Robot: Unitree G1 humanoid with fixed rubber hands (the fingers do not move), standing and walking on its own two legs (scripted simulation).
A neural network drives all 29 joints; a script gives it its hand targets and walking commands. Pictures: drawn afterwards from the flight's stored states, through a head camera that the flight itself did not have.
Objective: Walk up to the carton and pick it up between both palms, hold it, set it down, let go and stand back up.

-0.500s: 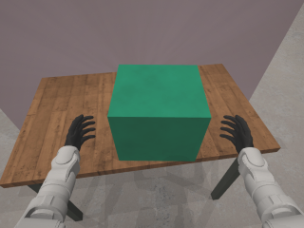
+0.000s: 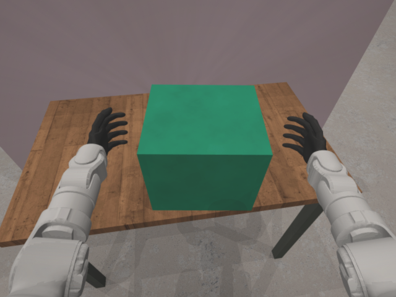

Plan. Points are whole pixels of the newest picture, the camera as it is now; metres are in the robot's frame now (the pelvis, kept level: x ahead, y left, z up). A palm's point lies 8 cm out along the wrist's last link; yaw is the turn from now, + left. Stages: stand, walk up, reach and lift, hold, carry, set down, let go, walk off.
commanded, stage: reach and lift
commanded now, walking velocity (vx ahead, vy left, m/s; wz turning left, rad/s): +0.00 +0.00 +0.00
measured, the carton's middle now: (202, 148) +0.49 +0.02 +0.01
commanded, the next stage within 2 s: none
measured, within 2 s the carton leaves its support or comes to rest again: neither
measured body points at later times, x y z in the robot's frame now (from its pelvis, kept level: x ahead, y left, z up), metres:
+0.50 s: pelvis +0.01 +0.00 +0.00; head +0.06 +0.01 +0.45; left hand +0.48 +0.24 +0.15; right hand +0.49 -0.22 +0.15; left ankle +0.00 +0.13 -0.74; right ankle +0.01 -0.11 -0.74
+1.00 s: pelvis +0.01 +0.00 -0.01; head +0.08 +0.02 +0.44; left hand +0.49 +0.25 +0.15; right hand +0.51 -0.21 +0.15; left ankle +0.00 +0.13 -0.74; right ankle +0.01 -0.11 -0.74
